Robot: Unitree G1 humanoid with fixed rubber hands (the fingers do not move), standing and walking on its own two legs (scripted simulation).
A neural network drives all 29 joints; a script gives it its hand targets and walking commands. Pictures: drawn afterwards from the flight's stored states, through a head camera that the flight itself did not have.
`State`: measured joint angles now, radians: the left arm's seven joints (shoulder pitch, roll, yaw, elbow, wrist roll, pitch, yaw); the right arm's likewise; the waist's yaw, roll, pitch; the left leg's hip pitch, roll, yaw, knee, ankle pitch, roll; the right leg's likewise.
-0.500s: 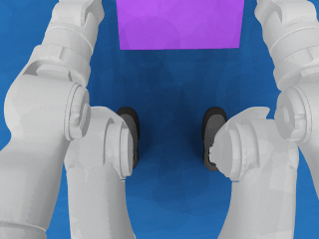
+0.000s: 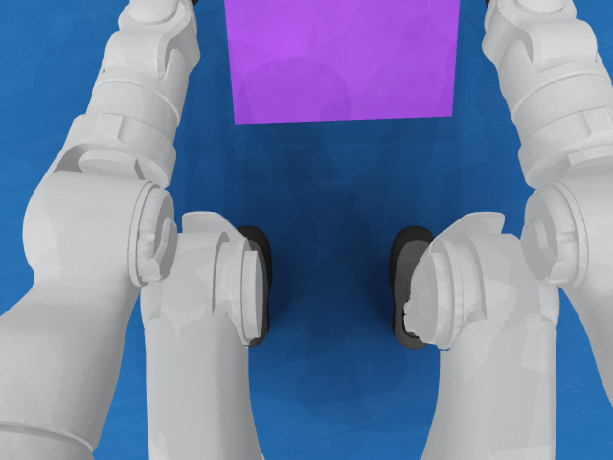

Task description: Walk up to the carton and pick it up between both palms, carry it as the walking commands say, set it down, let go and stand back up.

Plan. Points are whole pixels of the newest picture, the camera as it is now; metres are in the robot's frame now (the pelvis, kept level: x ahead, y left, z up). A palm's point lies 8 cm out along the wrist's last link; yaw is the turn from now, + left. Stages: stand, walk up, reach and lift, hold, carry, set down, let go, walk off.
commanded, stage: reach and lift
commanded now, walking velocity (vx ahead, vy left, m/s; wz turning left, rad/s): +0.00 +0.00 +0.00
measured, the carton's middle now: (337, 45) +0.50 +0.01 -0.25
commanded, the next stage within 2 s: none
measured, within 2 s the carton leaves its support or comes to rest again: leaves its support in 0.12 s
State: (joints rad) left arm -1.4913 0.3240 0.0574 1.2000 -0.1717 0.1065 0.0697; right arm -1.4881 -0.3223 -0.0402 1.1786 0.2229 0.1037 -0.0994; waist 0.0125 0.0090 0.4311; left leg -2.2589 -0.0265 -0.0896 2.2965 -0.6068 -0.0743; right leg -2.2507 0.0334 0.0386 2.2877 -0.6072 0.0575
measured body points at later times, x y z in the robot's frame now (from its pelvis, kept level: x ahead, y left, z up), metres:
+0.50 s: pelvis -0.04 +0.00 +0.02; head +0.32 +0.01 +0.28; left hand +0.52 +0.16 -0.14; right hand +0.54 -0.14 -0.11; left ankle +0.11 +0.14 -0.31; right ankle +0.11 -0.14 -0.31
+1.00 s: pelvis -0.03 -0.01 +0.06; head +0.33 +0.00 +0.32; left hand +0.51 +0.16 -0.09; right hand +0.53 -0.13 -0.06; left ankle +0.11 +0.14 -0.31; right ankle +0.11 -0.14 -0.31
